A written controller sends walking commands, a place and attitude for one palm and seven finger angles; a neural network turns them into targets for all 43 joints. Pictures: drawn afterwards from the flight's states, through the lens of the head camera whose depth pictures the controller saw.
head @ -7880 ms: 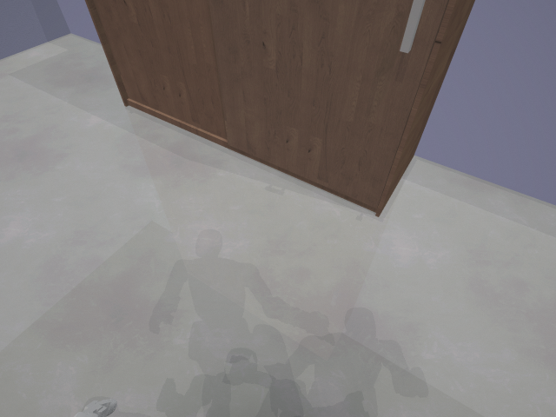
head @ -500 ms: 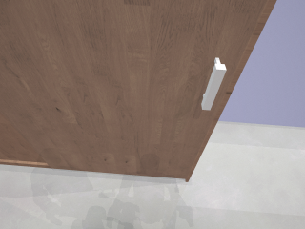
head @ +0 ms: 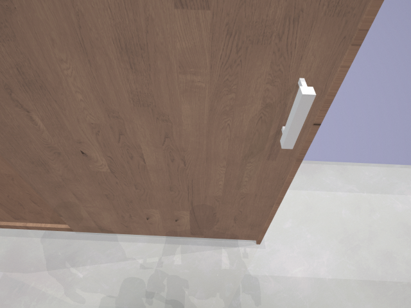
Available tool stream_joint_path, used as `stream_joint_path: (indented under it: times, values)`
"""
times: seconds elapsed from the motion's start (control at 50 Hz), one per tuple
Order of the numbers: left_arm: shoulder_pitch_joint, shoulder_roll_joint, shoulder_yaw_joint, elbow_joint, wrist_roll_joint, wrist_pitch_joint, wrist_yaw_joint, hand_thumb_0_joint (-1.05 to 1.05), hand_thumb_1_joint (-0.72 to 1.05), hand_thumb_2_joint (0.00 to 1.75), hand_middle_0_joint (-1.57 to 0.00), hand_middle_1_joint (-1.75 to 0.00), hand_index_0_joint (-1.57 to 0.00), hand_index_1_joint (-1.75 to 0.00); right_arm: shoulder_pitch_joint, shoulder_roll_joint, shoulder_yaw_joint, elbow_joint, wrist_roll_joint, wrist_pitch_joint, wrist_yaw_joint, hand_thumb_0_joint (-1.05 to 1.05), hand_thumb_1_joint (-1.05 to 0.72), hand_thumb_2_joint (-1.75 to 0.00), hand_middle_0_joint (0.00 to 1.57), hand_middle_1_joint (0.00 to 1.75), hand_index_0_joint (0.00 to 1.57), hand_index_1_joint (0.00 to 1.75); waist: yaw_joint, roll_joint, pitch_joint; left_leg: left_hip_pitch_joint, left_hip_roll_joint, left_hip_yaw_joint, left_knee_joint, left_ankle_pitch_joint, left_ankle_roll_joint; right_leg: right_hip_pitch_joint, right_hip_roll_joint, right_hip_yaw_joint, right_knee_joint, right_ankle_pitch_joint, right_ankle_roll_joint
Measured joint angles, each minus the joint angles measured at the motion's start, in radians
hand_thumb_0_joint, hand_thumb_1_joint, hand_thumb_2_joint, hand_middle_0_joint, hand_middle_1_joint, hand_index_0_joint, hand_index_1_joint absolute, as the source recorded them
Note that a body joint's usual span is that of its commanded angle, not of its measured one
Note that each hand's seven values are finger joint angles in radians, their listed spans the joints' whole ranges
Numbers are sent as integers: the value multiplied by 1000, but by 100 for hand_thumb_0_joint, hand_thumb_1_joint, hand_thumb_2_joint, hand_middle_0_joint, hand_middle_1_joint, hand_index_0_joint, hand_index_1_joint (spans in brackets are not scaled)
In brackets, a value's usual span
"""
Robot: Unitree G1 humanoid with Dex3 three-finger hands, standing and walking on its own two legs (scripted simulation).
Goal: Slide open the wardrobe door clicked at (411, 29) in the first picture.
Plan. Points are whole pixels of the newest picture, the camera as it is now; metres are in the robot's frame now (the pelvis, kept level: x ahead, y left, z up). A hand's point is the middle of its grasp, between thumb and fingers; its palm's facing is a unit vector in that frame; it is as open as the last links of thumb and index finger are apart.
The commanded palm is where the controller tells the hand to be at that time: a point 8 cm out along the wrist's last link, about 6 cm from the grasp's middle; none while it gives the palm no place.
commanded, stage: come to a stop and stand still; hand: right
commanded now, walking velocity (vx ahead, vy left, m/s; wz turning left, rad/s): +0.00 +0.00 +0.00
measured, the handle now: (294, 114) +0.51 -0.17 +0.11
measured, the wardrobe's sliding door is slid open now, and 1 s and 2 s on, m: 0.00 0.00 0.00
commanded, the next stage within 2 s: look again from close up in 0.20 s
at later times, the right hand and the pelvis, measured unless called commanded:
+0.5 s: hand out of the picture +0.00 -0.17 -0.18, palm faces +0.05 +0.98 -0.19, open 7.3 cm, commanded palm none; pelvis -0.01 +0.00 +0.00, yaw -1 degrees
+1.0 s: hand out of the picture -0.01 -0.17 -0.18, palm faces +0.05 +0.98 -0.18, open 7.3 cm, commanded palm none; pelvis -0.02 +0.00 +0.00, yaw -1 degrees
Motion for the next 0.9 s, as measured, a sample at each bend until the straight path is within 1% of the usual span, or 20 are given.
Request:
stream_joint_path:
  times: [0.28, 0.64, 0.9]
  values:
    - [-3, -6, -2, 13, -1, 0, 0, 0, 91, 90, -20, -30, -20, -30, 18, -1, 2, 15, 0, -3, 3, 1, -92, -90, 20, 30, 20, 30, -8, 14, 0, 11, -8, 15, -29, 20, 8, -2, -9, 13, -12, 16, 7]
    - [28, -31, -6, 28, -2, -5, 0, 0, 91, 90, -20, -30, -20, -30, 19, 1, -3, 17, 1, -2, 2, 1, -91, -90, 20, 30, 20, 30, -7, 19, 2, 11, 0, 16, -39, 36, 3, -8, 0, 15, -15, 29, 1]
    - [31, -35, -3, 26, -1, -4, 0, 0, 91, 90, -20, -30, -20, -30, 25, 4, -3, 18, -1, -1, 2, 1, -92, -90, 20, 30, 20, 30, -8, 21, 3, 6, 1, 14, -38, 42, 3, -14, 1, 14, -11, 33, 0]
